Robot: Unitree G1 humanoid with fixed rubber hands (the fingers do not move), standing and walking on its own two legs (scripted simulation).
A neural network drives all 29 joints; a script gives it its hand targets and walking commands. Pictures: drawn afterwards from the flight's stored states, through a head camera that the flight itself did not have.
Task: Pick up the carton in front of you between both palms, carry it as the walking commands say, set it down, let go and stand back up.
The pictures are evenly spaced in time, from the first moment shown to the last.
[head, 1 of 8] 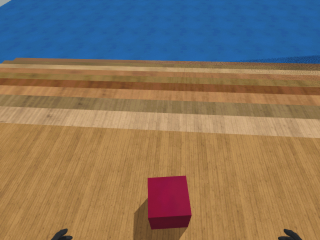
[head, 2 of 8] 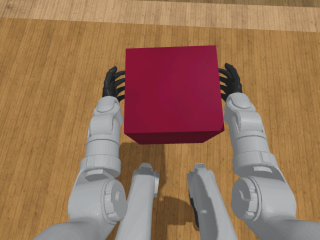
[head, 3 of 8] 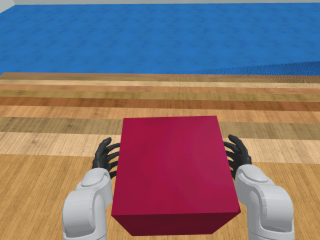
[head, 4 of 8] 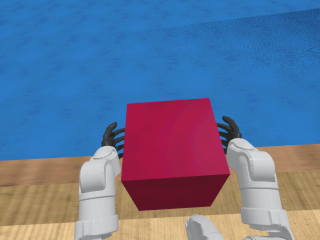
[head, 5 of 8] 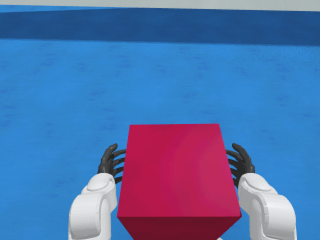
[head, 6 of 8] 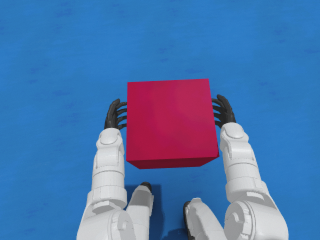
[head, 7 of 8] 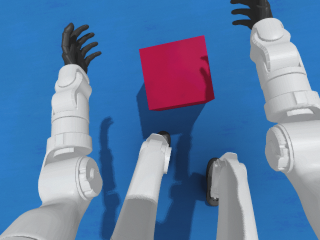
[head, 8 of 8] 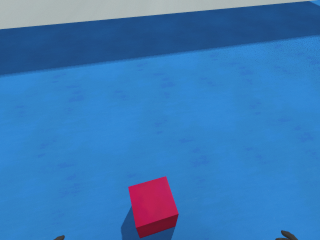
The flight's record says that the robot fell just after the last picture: no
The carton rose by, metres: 0.69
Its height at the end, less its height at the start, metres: -1.23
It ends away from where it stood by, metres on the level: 5.66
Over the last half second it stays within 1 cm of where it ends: yes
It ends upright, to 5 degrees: yes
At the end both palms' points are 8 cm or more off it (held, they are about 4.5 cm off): yes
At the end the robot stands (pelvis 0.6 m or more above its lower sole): yes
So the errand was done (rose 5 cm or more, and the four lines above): yes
